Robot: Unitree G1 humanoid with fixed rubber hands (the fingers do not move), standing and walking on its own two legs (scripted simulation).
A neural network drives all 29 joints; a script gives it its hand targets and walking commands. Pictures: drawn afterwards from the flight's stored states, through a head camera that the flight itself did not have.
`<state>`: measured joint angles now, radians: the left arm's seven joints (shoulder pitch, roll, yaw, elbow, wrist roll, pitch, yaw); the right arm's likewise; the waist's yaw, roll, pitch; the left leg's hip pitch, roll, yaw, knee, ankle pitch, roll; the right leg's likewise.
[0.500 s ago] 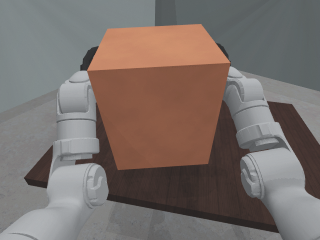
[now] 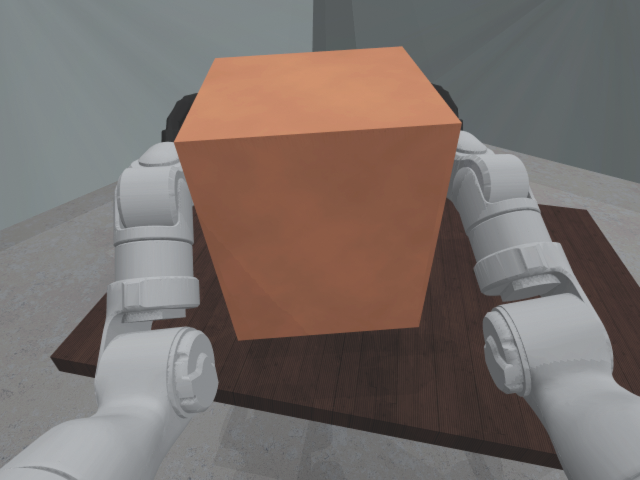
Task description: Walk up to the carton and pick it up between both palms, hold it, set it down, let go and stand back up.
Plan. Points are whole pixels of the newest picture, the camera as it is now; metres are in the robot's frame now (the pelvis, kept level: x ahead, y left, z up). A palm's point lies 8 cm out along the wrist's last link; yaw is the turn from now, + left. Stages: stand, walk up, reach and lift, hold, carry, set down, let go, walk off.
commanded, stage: hold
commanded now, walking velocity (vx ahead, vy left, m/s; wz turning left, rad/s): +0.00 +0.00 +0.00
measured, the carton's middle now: (319, 195) +0.33 -0.01 +0.25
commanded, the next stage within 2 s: none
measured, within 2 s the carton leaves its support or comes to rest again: neither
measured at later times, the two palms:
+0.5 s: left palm (178, 155) +0.37 +0.15 +0.28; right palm (443, 144) +0.37 -0.16 +0.29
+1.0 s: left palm (179, 156) +0.37 +0.15 +0.28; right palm (442, 145) +0.37 -0.16 +0.29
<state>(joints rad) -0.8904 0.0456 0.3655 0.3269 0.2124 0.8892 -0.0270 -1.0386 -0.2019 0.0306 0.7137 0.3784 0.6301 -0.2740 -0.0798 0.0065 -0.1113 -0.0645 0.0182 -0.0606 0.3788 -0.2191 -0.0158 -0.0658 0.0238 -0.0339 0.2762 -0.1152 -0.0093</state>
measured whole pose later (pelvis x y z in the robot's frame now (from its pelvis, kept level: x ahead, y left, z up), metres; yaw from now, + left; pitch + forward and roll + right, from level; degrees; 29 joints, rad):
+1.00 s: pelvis +0.00 +0.00 +0.00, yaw +0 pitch -5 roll -1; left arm -0.90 0.05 0.37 0.35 0.21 0.88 -0.03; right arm -1.05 -0.20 0.02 0.73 0.38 0.64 -0.28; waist -0.08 0.01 -0.12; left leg -0.07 0.01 -0.07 0.38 -0.21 -0.01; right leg -0.07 0.03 -0.02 0.28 -0.12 -0.01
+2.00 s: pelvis +0.00 +0.00 +0.00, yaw +1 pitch -5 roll -1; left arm -0.91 0.06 0.36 0.37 0.20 0.87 -0.02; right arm -1.05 -0.20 0.03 0.73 0.38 0.64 -0.28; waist -0.08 0.01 -0.13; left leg -0.08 0.01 -0.08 0.37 -0.21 -0.02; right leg -0.08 0.03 -0.01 0.28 -0.12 -0.01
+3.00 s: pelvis +0.00 +0.00 +0.00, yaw +1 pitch -5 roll -1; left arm -0.90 0.05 0.36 0.36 0.20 0.87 -0.02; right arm -1.04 -0.20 0.03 0.72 0.38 0.64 -0.28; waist -0.08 0.01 -0.13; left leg -0.08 0.01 -0.08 0.37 -0.21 -0.01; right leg -0.07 0.03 0.00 0.28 -0.12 -0.01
